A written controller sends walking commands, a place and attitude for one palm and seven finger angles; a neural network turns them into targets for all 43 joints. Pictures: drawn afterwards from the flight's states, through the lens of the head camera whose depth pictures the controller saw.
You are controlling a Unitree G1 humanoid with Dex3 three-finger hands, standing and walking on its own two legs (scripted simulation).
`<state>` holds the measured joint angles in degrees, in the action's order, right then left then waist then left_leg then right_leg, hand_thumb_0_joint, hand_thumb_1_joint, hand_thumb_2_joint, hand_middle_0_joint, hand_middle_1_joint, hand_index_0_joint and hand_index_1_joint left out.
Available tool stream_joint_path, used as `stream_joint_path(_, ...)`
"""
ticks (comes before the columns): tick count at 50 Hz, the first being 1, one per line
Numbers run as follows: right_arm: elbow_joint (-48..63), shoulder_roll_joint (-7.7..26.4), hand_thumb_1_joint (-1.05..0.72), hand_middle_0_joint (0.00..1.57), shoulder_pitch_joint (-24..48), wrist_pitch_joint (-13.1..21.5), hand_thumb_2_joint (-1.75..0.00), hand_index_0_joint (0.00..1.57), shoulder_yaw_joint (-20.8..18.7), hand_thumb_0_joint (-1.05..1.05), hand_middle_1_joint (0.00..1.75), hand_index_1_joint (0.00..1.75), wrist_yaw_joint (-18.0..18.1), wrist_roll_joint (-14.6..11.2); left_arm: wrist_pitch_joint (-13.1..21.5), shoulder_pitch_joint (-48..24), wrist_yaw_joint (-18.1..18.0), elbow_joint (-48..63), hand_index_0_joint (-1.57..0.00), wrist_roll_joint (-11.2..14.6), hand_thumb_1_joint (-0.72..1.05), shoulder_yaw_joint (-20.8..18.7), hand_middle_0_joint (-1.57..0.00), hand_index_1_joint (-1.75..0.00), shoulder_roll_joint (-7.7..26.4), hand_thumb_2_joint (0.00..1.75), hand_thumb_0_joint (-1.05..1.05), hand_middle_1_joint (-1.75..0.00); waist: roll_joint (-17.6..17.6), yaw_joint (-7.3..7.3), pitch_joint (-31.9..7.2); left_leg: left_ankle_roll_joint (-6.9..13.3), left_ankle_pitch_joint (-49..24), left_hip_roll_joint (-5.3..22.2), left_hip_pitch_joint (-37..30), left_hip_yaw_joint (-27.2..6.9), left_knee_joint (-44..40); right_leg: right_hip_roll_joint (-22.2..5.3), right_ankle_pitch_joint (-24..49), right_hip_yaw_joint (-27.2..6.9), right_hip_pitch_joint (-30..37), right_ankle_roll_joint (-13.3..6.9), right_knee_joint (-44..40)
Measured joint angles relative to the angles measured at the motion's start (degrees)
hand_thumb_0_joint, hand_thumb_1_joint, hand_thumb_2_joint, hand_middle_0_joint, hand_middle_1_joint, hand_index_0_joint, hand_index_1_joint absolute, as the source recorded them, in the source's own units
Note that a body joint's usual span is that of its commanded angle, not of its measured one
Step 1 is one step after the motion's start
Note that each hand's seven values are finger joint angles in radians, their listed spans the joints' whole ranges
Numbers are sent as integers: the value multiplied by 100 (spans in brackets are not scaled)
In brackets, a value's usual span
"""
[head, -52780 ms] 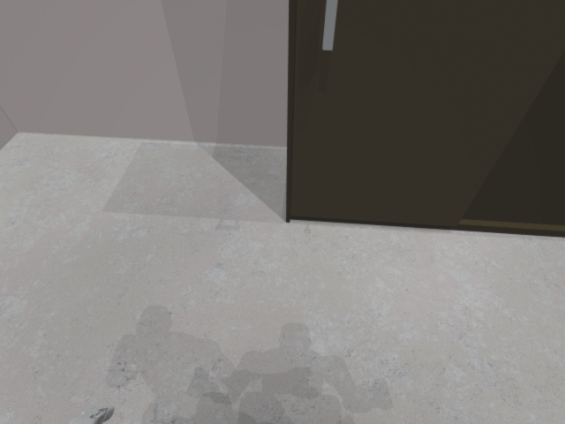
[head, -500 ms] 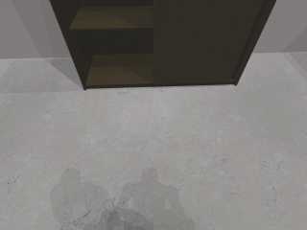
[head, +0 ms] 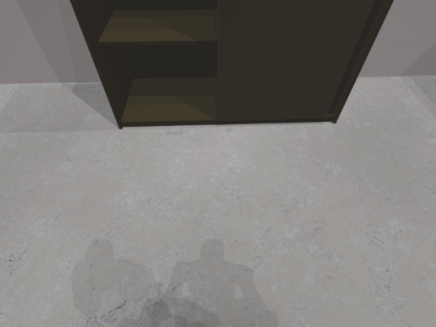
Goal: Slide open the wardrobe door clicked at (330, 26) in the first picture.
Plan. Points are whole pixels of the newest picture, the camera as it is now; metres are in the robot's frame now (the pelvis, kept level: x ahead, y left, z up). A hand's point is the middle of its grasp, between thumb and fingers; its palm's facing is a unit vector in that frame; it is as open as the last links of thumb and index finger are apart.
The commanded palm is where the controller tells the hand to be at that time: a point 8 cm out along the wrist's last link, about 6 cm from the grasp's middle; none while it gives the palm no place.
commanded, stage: look to check the result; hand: left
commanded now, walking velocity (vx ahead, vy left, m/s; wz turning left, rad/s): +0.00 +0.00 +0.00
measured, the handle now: out of the picture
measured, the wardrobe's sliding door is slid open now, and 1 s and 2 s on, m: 0.65 0.65 0.65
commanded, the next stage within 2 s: stand and wait in 0.92 s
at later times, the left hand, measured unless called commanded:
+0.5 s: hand out of the picture +0.03 +0.19 -0.17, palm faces -0.03 -0.97 -0.24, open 7.3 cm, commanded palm none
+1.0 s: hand out of the picture +0.06 +0.21 -0.17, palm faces -0.03 -0.96 -0.29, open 7.3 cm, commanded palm none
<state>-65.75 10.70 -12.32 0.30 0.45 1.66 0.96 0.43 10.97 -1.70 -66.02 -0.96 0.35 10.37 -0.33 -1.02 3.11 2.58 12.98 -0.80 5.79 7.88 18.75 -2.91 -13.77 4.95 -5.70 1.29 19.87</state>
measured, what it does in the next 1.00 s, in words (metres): stands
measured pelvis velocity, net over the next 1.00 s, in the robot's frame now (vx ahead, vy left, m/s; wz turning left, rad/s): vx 0.00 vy -0.01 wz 0.01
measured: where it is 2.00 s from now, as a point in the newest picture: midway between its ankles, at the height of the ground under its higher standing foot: outside the picture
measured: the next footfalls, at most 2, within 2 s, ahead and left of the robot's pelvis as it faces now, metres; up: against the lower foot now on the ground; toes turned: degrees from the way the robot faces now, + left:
none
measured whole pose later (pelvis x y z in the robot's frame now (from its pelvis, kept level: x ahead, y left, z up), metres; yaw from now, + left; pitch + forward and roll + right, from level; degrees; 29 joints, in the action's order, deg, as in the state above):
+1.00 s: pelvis +0.00 -0.01 +0.00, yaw +1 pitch +0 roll +0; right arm -64.9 15.4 -8.8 0.3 0.1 0.9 0.8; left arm 0.8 7.4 -0.9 -65.2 -1.1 -0.1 15.1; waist -0.5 -1.0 3.3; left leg 2.1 11.6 -0.6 4.8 7.2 16.5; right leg -2.5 -12.6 5.6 -4.5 0.8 17.5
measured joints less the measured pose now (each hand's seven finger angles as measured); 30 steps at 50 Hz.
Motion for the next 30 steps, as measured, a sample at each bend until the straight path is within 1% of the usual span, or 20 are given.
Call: stream_joint_path(30, 28, 206, -90, 20, 126, 3, -90, 20, -15, 0, 30, 30, -25, -5, 10, -127, 33, 23, -20, -3, 91, -20, -21, -30, 211, 90, 0, -30, 4, 4, 13, -25, -48, 9, -47, -37, -94, 20, 36, 35, 64, -25, -103)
